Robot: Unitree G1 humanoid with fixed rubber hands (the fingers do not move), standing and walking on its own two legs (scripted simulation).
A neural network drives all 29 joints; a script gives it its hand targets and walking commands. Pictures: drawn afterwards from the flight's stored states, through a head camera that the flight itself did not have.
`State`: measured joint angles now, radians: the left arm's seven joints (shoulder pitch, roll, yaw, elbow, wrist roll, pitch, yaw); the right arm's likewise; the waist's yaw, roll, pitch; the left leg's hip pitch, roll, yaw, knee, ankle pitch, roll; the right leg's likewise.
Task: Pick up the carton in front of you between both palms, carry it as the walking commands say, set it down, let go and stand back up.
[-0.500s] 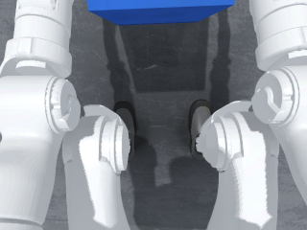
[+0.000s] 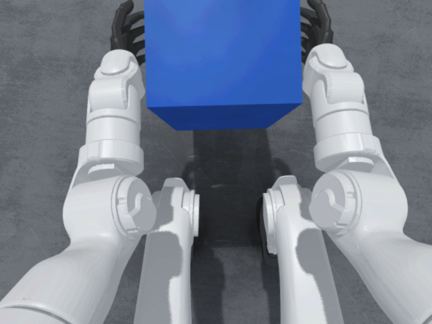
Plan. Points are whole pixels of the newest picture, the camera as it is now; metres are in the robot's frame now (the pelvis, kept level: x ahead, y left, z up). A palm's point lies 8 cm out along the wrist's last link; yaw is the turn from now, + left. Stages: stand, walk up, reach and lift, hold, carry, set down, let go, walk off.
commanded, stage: reach and lift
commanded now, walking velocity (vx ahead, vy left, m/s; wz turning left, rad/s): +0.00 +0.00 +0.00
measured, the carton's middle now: (221, 65) +0.53 +0.01 -0.14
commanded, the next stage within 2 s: none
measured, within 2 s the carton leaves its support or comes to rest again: neither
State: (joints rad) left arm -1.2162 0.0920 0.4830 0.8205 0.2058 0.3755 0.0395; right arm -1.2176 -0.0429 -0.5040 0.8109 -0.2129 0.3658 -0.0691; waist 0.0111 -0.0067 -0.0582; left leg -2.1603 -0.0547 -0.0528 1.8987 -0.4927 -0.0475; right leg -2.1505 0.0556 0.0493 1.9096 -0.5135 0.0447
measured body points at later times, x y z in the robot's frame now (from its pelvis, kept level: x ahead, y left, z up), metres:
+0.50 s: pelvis +0.03 +0.00 +0.11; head +0.26 +0.00 +0.50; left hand +0.50 +0.16 +0.05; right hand +0.50 -0.14 +0.05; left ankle +0.12 +0.13 -0.41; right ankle +0.12 -0.13 -0.41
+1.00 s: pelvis +0.08 +0.00 +0.25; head +0.19 +0.00 +0.69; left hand +0.45 +0.16 +0.22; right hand +0.45 -0.15 +0.22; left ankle +0.12 +0.13 -0.41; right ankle +0.11 -0.13 -0.41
